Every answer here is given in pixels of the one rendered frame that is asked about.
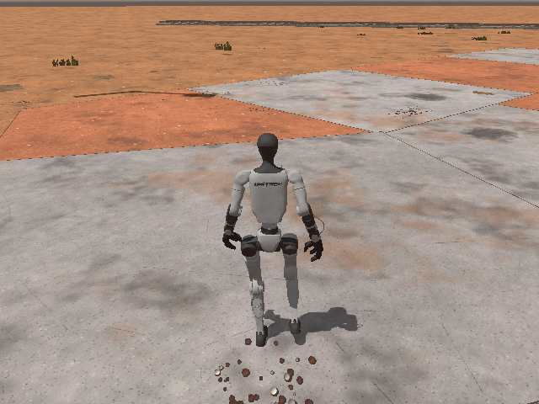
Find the right robot upper arm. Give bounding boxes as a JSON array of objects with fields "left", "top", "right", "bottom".
[{"left": 286, "top": 169, "right": 310, "bottom": 216}]

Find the right robot foot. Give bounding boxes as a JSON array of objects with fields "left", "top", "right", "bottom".
[{"left": 289, "top": 319, "right": 301, "bottom": 334}]

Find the humanoid robot torso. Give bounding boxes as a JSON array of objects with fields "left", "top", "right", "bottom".
[{"left": 249, "top": 165, "right": 288, "bottom": 253}]

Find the robot left forearm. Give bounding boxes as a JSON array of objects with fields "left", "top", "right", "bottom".
[{"left": 223, "top": 204, "right": 238, "bottom": 236}]

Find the left robot hand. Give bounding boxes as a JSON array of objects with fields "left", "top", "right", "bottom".
[{"left": 222, "top": 232, "right": 242, "bottom": 250}]

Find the robot right forearm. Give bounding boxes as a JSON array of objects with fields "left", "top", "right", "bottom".
[{"left": 302, "top": 203, "right": 321, "bottom": 242}]

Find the right robot hand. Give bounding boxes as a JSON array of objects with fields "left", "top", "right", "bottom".
[{"left": 304, "top": 239, "right": 323, "bottom": 262}]

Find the left robot upper arm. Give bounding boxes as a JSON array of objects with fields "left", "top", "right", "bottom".
[{"left": 229, "top": 170, "right": 251, "bottom": 216}]

